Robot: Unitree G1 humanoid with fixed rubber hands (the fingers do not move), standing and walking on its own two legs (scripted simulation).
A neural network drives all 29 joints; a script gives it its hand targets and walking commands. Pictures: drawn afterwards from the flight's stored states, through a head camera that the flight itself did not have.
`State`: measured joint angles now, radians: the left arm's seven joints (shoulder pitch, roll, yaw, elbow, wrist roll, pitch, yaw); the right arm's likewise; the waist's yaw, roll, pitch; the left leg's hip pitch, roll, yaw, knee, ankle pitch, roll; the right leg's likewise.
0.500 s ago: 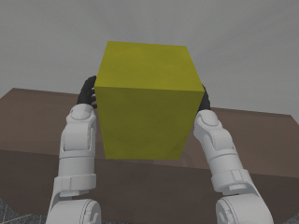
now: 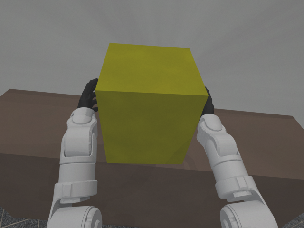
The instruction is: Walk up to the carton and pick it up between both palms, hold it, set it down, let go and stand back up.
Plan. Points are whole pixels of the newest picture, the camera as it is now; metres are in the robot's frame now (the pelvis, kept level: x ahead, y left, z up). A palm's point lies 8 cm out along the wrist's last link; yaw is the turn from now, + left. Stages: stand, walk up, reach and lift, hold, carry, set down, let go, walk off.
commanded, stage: hold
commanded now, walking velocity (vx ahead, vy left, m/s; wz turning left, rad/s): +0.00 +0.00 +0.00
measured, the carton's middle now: (147, 106) +0.39 +0.00 +0.17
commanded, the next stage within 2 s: none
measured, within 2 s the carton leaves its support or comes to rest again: neither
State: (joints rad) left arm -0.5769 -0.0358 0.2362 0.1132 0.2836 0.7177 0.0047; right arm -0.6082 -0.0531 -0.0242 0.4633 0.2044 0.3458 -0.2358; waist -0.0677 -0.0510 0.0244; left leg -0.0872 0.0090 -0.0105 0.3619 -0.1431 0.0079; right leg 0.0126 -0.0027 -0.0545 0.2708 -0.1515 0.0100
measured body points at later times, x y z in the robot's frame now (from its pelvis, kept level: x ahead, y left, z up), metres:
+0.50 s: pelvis +0.00 +0.00 +0.00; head -0.04 +0.03 +0.45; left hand +0.37 +0.15 +0.18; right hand +0.38 -0.15 +0.18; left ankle +0.04 +0.11 -0.75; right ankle +0.01 -0.13 -0.75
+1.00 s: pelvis +0.00 +0.00 +0.00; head -0.04 +0.03 +0.45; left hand +0.37 +0.15 +0.19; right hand +0.37 -0.16 +0.17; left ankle +0.04 +0.11 -0.75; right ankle +0.01 -0.13 -0.75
